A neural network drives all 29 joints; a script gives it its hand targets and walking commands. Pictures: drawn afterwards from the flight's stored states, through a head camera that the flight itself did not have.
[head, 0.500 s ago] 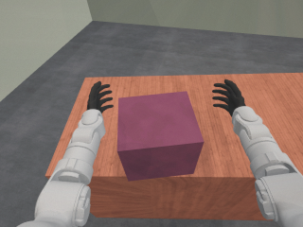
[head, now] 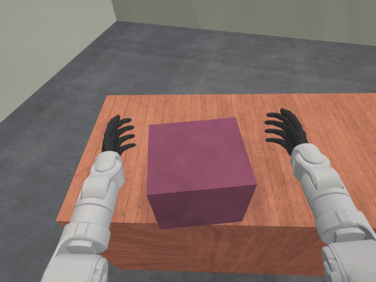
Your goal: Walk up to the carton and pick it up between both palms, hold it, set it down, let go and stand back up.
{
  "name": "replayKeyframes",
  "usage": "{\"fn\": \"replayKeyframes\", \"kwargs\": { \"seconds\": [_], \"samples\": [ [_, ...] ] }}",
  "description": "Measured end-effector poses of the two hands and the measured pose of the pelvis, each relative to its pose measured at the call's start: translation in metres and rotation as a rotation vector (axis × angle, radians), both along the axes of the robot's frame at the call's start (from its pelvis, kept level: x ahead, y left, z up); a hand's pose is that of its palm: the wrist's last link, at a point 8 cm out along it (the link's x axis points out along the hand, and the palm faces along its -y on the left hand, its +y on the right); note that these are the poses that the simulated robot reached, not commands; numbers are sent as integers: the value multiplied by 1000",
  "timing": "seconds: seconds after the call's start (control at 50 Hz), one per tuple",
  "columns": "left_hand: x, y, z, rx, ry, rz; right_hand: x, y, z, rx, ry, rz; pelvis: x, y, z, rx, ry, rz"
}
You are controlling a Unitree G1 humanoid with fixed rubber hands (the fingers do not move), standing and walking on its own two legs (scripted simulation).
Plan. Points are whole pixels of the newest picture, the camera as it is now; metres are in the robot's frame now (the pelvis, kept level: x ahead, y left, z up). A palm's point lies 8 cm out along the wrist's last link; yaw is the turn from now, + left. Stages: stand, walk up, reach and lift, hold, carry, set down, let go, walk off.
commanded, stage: set down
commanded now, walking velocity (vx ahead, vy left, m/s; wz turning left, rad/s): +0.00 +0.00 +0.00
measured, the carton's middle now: (196, 174) +0.37 -0.02 -0.03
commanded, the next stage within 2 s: let go in 1.30 s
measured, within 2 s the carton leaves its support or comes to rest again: neither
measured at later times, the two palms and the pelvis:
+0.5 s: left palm (108, 195) +0.30 +0.18 +0.02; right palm (304, 194) +0.28 -0.24 +0.02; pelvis +0.01 +0.01 +0.00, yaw +0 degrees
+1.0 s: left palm (105, 217) +0.26 +0.19 +0.00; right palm (305, 214) +0.24 -0.24 +0.00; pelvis +0.01 +0.00 +0.00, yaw +0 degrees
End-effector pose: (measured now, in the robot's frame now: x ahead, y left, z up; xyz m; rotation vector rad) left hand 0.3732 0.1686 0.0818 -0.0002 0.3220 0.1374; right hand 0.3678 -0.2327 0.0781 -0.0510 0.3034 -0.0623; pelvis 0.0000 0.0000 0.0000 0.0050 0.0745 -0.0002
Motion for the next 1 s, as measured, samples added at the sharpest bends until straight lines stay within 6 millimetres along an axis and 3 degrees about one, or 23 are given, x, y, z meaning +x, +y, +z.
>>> {"fn": "replayKeyframes", "kwargs": {
  "seconds": [0.14, 0.26, 0.4, 0.54, 0.76, 1.0],
  "samples": [
    [-13, 9, -7, -7, -15, -9, -12, 1, -7, 0, -13, 13, 14, 2, 2, -3, -21, 6],
    [-33, 12, -24, -14, -3, -14, -34, -2, -22, 7, -5, 10, 21, 5, 2, -5, -42, 6],
    [-62, 15, -50, -9, 18, -4, -71, -7, -50, 11, 22, 2, 18, 8, 2, -4, -47, 2],
    [-79, 14, -60, 1, 2, -2, -98, -8, -64, 9, 20, 7, 10, 8, 0, -2, -29, -4],
    [-93, 11, -67, 13, 2, -1, -114, -9, -69, 4, 10, 8, 6, 5, -2, 0, -23, -9],
    [-115, 20, -82, 19, 32, 20, -126, -4, -82, -2, 39, 3, 12, 2, -3, -1, -34, -3]
  ]
}}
